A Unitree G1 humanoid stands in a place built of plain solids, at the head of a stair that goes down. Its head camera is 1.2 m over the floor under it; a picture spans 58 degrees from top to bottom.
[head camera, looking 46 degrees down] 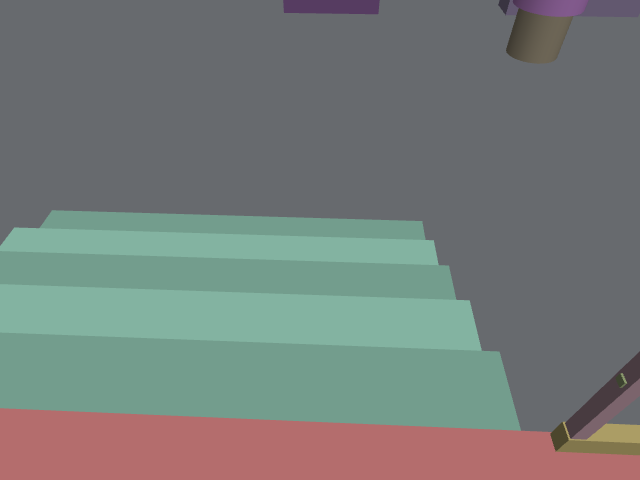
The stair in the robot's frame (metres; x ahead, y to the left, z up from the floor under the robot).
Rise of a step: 0.16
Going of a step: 0.33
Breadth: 2.53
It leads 2 degrees to the right of straight ahead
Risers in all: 6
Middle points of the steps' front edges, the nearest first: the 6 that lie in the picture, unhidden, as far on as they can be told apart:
0.49 0.65 0.00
0.83 0.64 -0.16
1.16 0.62 -0.32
1.50 0.61 -0.48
1.83 0.59 -0.64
2.16 0.58 -0.80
